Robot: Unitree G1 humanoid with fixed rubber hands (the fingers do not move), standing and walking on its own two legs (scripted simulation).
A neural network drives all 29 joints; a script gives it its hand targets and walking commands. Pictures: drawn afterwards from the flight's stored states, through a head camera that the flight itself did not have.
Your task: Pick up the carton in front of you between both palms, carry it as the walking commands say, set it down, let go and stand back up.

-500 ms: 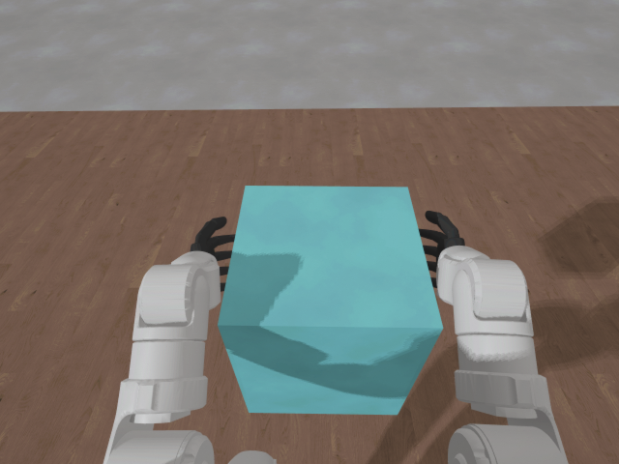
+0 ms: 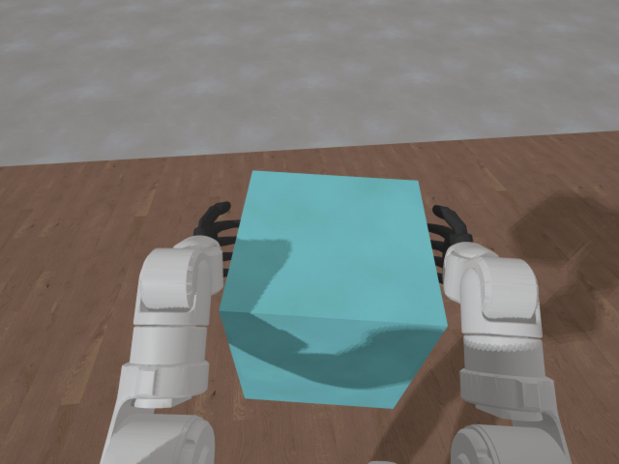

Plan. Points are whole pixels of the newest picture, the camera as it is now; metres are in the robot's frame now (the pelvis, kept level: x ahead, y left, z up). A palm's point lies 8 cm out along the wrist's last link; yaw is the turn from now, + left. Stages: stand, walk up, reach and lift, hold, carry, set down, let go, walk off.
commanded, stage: carry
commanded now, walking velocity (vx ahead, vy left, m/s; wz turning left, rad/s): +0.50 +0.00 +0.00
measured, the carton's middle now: (326, 295) +0.34 -0.02 +0.03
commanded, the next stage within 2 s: none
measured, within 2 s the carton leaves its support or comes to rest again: neither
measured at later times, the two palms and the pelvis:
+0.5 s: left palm (242, 156) +0.64 +0.12 +0.03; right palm (399, 144) +0.67 -0.17 +0.03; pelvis +0.31 -0.05 -0.05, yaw +2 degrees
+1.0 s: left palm (249, 78) +0.97 +0.14 +0.01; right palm (370, 79) +0.97 -0.16 +0.01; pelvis +0.62 +0.00 -0.11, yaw +0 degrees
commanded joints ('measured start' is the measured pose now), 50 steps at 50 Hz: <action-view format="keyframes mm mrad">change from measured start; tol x32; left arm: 1 -679 -1029 -625 -120 -363 -51 -204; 50 -749 -1045 -611 -99 -406 -25 -212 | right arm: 1 -760 1121 703 -115 492 -22 269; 50 -794 1100 671 -106 474 2 256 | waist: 1 5 60 -418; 18 112 -274 -568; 50 33 34 -405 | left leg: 1 404 304 -373 -164 515 69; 14 443 155 -135 198 613 -45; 17 -208 10 -103 723 -507 -127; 19 -431 35 -166 909 -496 -102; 36 -309 24 -9 -38 250 -96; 41 296 73 -20 -241 477 -43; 43 805 473 -518 52 1051 118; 45 703 446 -688 -99 221 213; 50 298 320 -451 -202 197 92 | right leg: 1 -123 -25 -18 -123 114 12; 12 48 72 -133 -752 658 -38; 15 443 34 -122 -833 734 -66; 17 957 -347 335 -552 1322 -183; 20 841 -316 532 -714 430 -282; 34 815 -89 107 -641 1013 -118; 41 491 -35 -33 -181 760 -45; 43 -61 112 -8 219 -257 25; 50 -71 -28 8 -7 24 4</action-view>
